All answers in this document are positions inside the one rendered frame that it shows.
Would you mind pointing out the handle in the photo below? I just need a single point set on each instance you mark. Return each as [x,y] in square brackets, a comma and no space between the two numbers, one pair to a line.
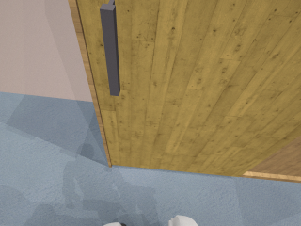
[110,42]

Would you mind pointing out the wardrobe door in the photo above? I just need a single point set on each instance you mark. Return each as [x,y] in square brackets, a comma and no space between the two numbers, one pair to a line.
[286,161]
[206,86]

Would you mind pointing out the robot right thigh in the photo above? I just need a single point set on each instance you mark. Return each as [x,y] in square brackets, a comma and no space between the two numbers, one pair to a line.
[181,221]

